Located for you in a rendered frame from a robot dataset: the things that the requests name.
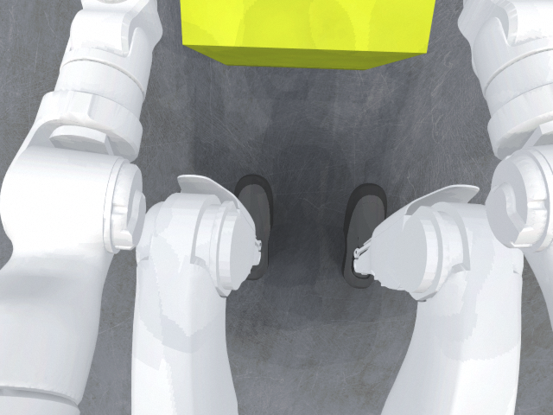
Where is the right robot upper arm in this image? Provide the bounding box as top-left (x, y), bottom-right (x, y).
top-left (485, 144), bottom-right (553, 331)

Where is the robot left forearm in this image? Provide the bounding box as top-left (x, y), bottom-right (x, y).
top-left (0, 0), bottom-right (162, 239)

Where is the robot right shin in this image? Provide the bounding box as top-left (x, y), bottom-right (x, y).
top-left (353, 184), bottom-right (524, 291)

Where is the carton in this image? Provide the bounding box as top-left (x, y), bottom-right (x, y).
top-left (180, 0), bottom-right (435, 70)

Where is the left robot upper arm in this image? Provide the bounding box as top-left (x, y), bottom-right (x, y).
top-left (0, 145), bottom-right (146, 415)

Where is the right robot foot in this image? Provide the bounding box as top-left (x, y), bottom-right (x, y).
top-left (341, 183), bottom-right (387, 289)

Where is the robot right forearm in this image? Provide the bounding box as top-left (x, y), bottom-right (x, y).
top-left (458, 0), bottom-right (553, 160)

